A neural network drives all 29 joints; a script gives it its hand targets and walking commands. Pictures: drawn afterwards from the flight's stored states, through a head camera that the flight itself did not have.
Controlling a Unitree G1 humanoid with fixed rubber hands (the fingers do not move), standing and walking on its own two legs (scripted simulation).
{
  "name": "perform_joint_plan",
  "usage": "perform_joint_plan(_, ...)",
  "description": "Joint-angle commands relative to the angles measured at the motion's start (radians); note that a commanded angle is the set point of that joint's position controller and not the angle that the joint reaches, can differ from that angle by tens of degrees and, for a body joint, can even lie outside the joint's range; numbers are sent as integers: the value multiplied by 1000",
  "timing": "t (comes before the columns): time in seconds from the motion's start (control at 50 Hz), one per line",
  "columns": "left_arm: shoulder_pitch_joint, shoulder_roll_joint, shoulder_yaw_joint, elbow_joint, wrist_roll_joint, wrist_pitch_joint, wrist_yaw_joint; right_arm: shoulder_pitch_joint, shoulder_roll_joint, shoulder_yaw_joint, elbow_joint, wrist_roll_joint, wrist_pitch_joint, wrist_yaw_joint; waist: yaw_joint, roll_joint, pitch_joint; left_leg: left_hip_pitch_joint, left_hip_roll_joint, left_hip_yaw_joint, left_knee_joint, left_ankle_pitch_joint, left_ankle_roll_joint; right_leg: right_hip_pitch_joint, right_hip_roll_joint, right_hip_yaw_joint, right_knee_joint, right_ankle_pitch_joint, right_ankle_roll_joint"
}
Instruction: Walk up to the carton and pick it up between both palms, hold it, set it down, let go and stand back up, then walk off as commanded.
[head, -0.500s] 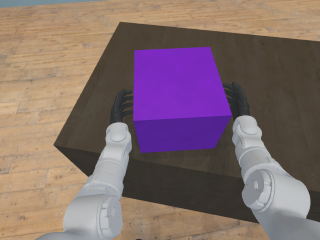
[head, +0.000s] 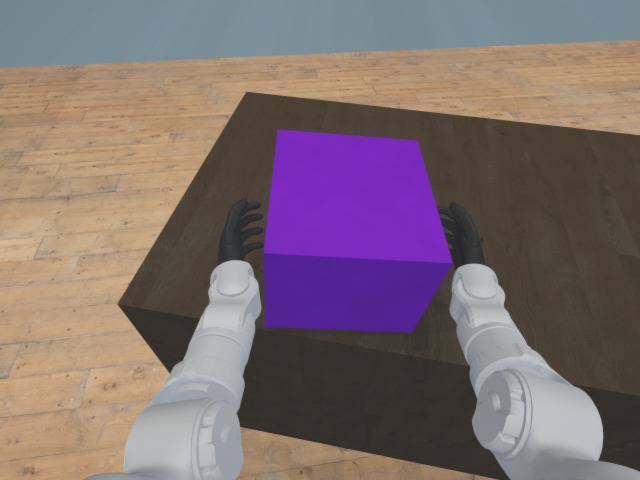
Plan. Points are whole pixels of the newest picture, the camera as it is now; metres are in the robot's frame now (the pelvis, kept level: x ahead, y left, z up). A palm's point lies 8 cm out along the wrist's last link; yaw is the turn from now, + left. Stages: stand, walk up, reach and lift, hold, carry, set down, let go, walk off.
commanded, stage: reach and lift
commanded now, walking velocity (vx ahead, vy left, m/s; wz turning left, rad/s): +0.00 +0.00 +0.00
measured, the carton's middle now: (344, 230) +0.48 +0.05 +0.02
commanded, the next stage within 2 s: none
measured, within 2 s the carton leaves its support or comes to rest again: neither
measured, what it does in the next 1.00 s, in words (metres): stands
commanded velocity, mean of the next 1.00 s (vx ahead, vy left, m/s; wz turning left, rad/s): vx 0.00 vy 0.00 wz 0.00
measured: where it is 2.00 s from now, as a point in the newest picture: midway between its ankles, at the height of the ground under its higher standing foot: outside the picture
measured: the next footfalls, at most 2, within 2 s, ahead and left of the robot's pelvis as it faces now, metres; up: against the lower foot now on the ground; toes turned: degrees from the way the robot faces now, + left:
none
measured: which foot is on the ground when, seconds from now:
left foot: down 0.00-1.00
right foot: down 0.00-1.00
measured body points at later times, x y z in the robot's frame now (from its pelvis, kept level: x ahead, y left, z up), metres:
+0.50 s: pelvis -0.01 +0.01 +0.00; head -0.03 +0.01 +0.45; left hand +0.37 +0.18 +0.09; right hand +0.41 -0.13 +0.10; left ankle +0.01 +0.14 -0.74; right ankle +0.03 -0.10 -0.74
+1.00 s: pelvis -0.01 +0.01 +0.00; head -0.05 +0.02 +0.45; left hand +0.37 +0.19 +0.13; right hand +0.39 -0.13 +0.13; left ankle +0.01 +0.14 -0.74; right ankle +0.03 -0.10 -0.74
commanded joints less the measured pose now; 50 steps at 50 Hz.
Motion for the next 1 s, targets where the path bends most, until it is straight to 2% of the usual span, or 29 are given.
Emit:
perform_joint_plan(0.0,-682,-498,-303,-130,35,-30,-182,-686,490,212,-191,-25,-29,171,-115,-37,-458,287,-55,70,-24,199,-15,396,-9,-63,-7,220,23)
perform_joint_plan(0.06,-612,-458,-293,-89,41,15,-196,-625,504,239,-195,8,18,167,-114,-63,-358,269,-69,65,-47,133,-2,439,-20,-58,-13,201,38)
perform_joint_plan(0.1,-696,-474,-272,-104,53,34,-199,-691,491,194,-199,1,23,185,-119,-27,-310,259,-62,67,-79,61,3,430,-22,-63,-25,108,31)
perform_joint_plan(0.12,-724,-471,-266,-146,57,36,-197,-708,497,196,-206,13,26,194,-103,-52,-310,285,-56,74,-79,70,5,412,-14,-61,-23,82,33)
perform_joint_plan(0.14,-750,-504,-295,-165,32,45,-188,-729,483,188,-210,12,20,202,-116,-26,-361,293,-53,70,-83,65,3,386,-12,-74,-33,60,29)
perform_joint_plan(0.18,-708,-453,-270,-119,27,62,-203,-705,513,217,-247,23,44,194,-105,-95,-309,259,-69,79,-90,33,22,445,-30,-51,-38,95,46)
perform_joint_plan(0.2,-723,-466,-264,-127,38,63,-201,-725,504,207,-232,39,45,204,-101,-68,-317,261,-67,75,-98,28,26,423,-28,-54,-38,66,45)
perform_joint_plan(0.26,-732,-465,-290,-178,27,75,-207,-693,545,250,-238,52,55,200,-104,-87,-342,275,-72,80,-88,73,19,486,-26,-53,-20,162,51)
perform_joint_plan(0.32,-778,-487,-328,-221,5,98,-210,-691,517,247,-225,71,69,194,-142,-39,-342,313,-70,62,-85,99,5,483,-25,-61,-25,173,45)
perform_joint_plan(0.36,-782,-499,-345,-259,3,109,-212,-698,538,271,-216,91,79,197,-127,-33,-337,330,-70,68,-85,125,5,475,-12,-62,-17,170,46)
perform_joint_plan(0.4,-779,-492,-357,-281,-26,124,-221,-673,553,302,-271,122,101,176,-144,-82,-336,348,-81,65,-75,153,9,511,-20,-66,-32,219,54)
perform_joint_plan(0.42,-813,-486,-358,-288,-10,131,-217,-686,523,277,-218,126,104,182,-155,-28,-327,347,-79,52,-75,154,0,500,-16,-59,-25,203,44)
perform_joint_plan(0.46,-764,-475,-331,-297,11,164,-226,-670,543,298,-264,131,134,178,-139,-40,-265,333,-83,58,-90,105,5,515,-21,-61,-37,166,53)
perform_joint_plan(0.5,-747,-487,-372,-306,-24,175,-217,-730,541,327,-322,160,121,181,-126,-48,-351,349,-79,51,-74,136,4,509,-8,-58,-26,177,49)
perform_joint_plan(0.54,-781,-482,-375,-336,-32,190,-229,-708,554,337,-337,161,139,170,-144,-59,-347,384,-82,53,-70,161,10,524,-13,-58,-31,207,54)
perform_joint_plan(0.56,-780,-496,-426,-360,-51,193,-224,-720,554,363,-365,180,141,167,-162,-29,-375,394,-80,39,-58,178,-2,512,-12,-64,-19,222,53)
perform_joint_plan(0.58,-725,-475,-410,-375,-42,214,-231,-675,547,385,-371,196,160,160,-157,-30,-329,402,-88,39,-64,194,-1,541,-18,-58,-30,249,55)
perform_joint_plan(0.62,-756,-478,-395,-375,-31,238,-245,-684,555,361,-367,186,178,152,-160,-27,-287,392,-84,35,-77,122,4,513,-16,-60,-37,163,54)
perform_joint_plan(0.64,-724,-444,-372,-361,-24,267,-266,-639,540,358,-349,190,203,140,-179,-49,-227,384,-93,44,-90,109,17,552,-31,-52,-41,183,65)
perform_joint_plan(0.66,-711,-429,-352,-373,-7,279,-277,-640,551,372,-363,190,213,142,-163,-56,-198,363,-100,47,-100,89,23,578,-36,-48,-38,173,70)
perform_joint_plan(0.68,-713,-426,-355,-417,-8,289,-283,-620,552,367,-360,195,222,136,-172,-51,-205,373,-96,49,-109,76,22,571,-28,-57,-41,156,71)
perform_joint_plan(0.7,-692,-404,-333,-418,1,303,-291,-634,563,392,-395,202,228,136,-151,-88,-199,376,-98,56,-113,82,36,597,-30,-49,-40,167,75)
perform_joint_plan(0.76,-762,-450,-405,-476,-38,309,-285,-699,561,372,-432,193,212,143,-188,-29,-254,392,-92,35,-105,92,21,542,-18,-61,-38,123,67)
perform_joint_plan(0.82,-752,-449,-443,-499,-63,327,-281,-732,602,446,-552,230,225,128,-171,-50,-336,415,-100,31,-80,146,18,573,-14,-61,-32,189,67)
perform_joint_plan(0.84,-679,-402,-376,-458,-23,352,-302,-658,597,442,-502,218,255,118,-174,-79,-237,402,-105,39,-94,120,31,608,-27,-54,-41,183,71)
perform_joint_plan(0.9,-648,-409,-360,-428,-6,402,-334,-647,562,381,-507,191,278,113,-205,-48,-91,387,-100,41,-137,-7,35,541,-25,-74,-66,13,69)
perform_joint_plan(0.94,-711,-405,-408,-504,-44,400,-338,-690,596,420,-581,191,270,111,-205,-62,-198,403,-101,45,-122,33,37,555,-25,-72,-48,62,71)
perform_joint_plan(0.96,-744,-440,-442,-543,-63,395,-334,-680,599,420,-581,195,274,110,-228,-53,-250,423,-100,37,-110,82,28,559,-24,-79,-39,100,71)
perform_joint_plan(0.98,-720,-406,-409,-507,-52,400,-341,-673,598,421,-562,200,285,104,-219,-78,-202,390,-105,45,-116,48,36,573,-29,-73,-50,80,77)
